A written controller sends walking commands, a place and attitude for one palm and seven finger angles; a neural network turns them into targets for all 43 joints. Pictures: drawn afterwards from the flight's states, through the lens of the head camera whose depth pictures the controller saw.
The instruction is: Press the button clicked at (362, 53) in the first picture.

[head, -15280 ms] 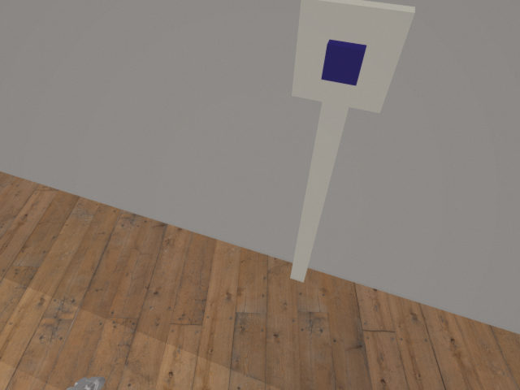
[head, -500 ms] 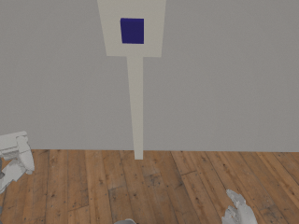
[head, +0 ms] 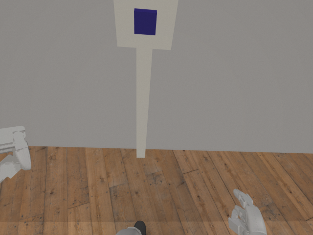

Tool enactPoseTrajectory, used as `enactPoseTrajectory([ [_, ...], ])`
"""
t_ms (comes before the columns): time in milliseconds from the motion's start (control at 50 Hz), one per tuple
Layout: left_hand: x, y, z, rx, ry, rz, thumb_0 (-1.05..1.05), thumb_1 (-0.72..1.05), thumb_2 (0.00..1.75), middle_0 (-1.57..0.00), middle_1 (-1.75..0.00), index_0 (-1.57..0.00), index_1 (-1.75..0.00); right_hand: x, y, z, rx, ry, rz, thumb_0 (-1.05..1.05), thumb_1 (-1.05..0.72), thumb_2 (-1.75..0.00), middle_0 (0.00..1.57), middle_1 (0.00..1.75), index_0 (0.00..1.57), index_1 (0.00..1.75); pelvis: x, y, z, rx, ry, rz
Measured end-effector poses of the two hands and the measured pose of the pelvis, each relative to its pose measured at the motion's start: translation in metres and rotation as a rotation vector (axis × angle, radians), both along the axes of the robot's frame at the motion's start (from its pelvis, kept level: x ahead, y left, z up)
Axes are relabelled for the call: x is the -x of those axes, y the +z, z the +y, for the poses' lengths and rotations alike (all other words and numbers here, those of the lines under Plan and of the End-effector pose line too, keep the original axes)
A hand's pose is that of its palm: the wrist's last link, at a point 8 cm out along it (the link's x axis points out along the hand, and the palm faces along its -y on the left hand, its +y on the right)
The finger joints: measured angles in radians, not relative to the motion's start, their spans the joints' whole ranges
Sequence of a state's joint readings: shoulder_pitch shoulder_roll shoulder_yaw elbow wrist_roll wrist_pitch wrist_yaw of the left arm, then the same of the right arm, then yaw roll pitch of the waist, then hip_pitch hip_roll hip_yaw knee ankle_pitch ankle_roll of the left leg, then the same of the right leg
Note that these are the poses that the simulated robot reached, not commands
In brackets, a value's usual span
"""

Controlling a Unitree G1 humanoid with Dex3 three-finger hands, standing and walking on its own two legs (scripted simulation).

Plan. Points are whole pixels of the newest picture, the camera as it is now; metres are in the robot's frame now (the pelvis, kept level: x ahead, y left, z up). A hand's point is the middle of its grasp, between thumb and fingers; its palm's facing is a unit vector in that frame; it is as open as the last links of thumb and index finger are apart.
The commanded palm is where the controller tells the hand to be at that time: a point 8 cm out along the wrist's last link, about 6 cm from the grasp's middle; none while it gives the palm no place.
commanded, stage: step back with the hand held close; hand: left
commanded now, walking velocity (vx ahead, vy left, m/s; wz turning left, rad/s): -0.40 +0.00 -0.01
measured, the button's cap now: (145, 21) +0.68 +0.09 +0.21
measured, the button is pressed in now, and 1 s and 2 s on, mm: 0 0 0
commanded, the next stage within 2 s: stop stepping back and stand still in 0.04 s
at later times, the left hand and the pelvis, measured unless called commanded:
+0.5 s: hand out of the picture +0.13 +0.25 +0.18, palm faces +0.21 -0.85 -0.48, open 3.1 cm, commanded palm +0.08 +0.30 +0.19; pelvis -0.07 +0.03 +0.02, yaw -5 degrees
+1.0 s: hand out of the picture +0.13 +0.25 +0.16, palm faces +0.22 -0.83 -0.51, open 3.1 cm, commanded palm none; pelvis -0.08 +0.03 +0.01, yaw -5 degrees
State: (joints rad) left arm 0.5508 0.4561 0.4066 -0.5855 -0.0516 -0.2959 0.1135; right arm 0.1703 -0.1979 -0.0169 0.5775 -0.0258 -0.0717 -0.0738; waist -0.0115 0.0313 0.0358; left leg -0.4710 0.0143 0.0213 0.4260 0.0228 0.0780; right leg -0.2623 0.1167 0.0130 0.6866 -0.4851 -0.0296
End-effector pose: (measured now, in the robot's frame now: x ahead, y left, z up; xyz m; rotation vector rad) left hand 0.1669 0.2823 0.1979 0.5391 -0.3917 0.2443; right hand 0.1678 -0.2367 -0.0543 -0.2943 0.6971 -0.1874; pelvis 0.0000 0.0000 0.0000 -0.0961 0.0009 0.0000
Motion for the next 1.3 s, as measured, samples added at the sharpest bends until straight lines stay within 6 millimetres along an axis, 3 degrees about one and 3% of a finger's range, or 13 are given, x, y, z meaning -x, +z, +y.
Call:
enactPoseTrajectory([
  [140,0.036,0.002,-0.006,0.013,-0.035,-0.006,0.01,0.89,0.90,-1.31,-1.50,-1.31,-1.50,0.030,-0.004,0.011,-0.030,0.023,-0.008,0.01,-0.91,-0.90,0.20,0.30,0.20,0.30,0.031,-0.003,0.007,-0.031,-0.056,0.013],
  [340,0.035,-0.009,0.019,0.059,-0.037,0.035,0.01,0.89,0.90,-1.31,-1.50,-1.32,-1.50,0.096,-0.004,0.033,-0.033,-0.068,0.048,0.01,-0.91,-0.90,0.20,0.30,0.20,0.30,0.056,0.005,0.029,-0.061,-0.066,0.004],
  [480,0.063,0.004,0.009,0.021,-0.057,0.131,0.01,0.89,0.90,-1.31,-1.50,-1.31,-1.50,0.130,0.003,0.041,-0.074,-0.078,0.064,0.01,-0.90,-0.90,0.20,0.30,0.20,0.30,0.067,0.020,0.030,-0.045,-0.080,0.025],
  [580,0.076,-0.004,0.008,-0.003,-0.035,0.155,0.01,0.89,0.90,-1.31,-1.50,-1.31,-1.50,0.137,-0.018,0.028,-0.061,-0.087,0.083,0.01,-0.90,-0.90,0.20,0.30,0.20,0.30,0.083,0.007,0.030,-0.063,-0.100,0.011],
  [720,0.069,-0.023,0.022,0.109,0.027,0.088,0.01,0.89,0.90,-1.31,-1.50,-1.31,-1.50,0.140,-0.022,0.014,-0.021,-0.147,0.089,0.01,-0.91,-0.90,0.20,0.30,0.20,0.30,0.068,-0.001,0.038,-0.063,-0.082,-0.017],
  [840,0.055,-0.011,0.022,0.072,-0.016,0.061,0.01,0.89,0.90,-1.31,-1.50,-1.31,-1.50,0.126,-0.006,0.026,-0.030,-0.124,0.016,0.01,-0.91,-0.90,0.20,0.30,0.20,0.30,0.070,0.005,0.041,-0.094,-0.095,-0.019],
  [980,0.065,-0.002,0.011,-0.010,-0.039,0.125,0.01,0.89,0.90,-1.31,-1.50,-1.31,-1.50,0.115,-0.006,0.041,-0.107,-0.073,-0.013,0.01,-0.91,-0.90,0.20,0.30,0.20,0.30,0.078,0.009,0.034,-0.081,-0.088,0.000],
  [1020,0.061,-0.032,0.016,-0.015,-0.027,0.245,0.01,0.89,0.90,-1.30,-1.50,-1.31,-1.50,0.113,-0.020,0.039,-0.133,-0.024,0.015,0.01,-0.90,-0.90,0.20,0.30,0.20,0.30,0.080,0.006,0.035,-0.070,-0.078,0.016],
  [1080,0.055,-0.123,0.031,0.085,0.068,0.606,0.00,0.90,0.90,-1.28,-1.48,-1.29,-1.48,0.119,-0.047,0.027,-0.137,-0.001,0.122,0.01,-0.90,-0.90,0.20,0.30,0.20,0.30,0.086,-0.001,0.038,-0.067,-0.066,0.011],
  [1120,0.066,-0.188,0.033,0.168,0.134,0.855,0.00,0.90,0.90,-1.25,-1.45,-1.25,-1.45,0.129,-0.057,0.017,-0.122,-0.020,0.184,0.01,-0.90,-0.90,0.20,0.30,0.20,0.30,0.089,-0.004,0.038,-0.071,-0.056,-0.001],
  [1200,0.117,-0.287,0.010,0.308,0.189,1.267,0.01,0.91,0.90,-1.15,-1.35,-1.15,-1.35,0.166,-0.062,0.000,-0.076,-0.085,0.303,0.01,-0.91,-0.90,0.20,0.30,0.20,0.30,0.093,-0.007,0.034,-0.080,-0.048,-0.024],
  [1240,0.151,-0.316,-0.009,0.363,0.185,1.430,0.01,0.91,0.90,-1.08,-1.29,-1.09,-1.28,0.190,-0.062,-0.005,-0.057,-0.112,0.379,0.01,-0.91,-0.90,0.20,0.30,0.20,0.30,0.094,-0.004,0.032,-0.081,-0.047,-0.029],
  [1300,0.200,-0.337,-0.026,0.448,0.245,1.580,0.01,0.91,0.90,-0.98,-1.19,-0.99,-1.19,0.225,-0.060,-0.007,-0.045,-0.143,0.506,0.01,-0.91,-0.90,0.20,0.30,0.20,0.30,0.095,0.002,0.027,-0.080,-0.044,-0.027],
])
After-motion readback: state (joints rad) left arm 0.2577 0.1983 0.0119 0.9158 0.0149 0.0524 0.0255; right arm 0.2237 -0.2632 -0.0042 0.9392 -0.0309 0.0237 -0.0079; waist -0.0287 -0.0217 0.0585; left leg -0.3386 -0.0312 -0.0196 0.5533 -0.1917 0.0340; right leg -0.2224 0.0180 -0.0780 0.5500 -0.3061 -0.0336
